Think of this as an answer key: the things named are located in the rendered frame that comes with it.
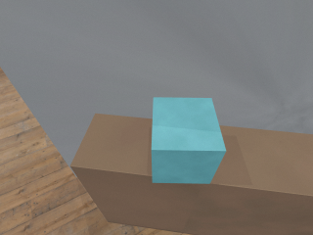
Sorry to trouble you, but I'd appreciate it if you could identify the pedestal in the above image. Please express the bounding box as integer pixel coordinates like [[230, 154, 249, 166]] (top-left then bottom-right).
[[70, 114, 313, 235]]

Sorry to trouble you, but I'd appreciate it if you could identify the carton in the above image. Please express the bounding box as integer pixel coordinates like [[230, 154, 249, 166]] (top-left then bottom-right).
[[151, 97, 226, 184]]

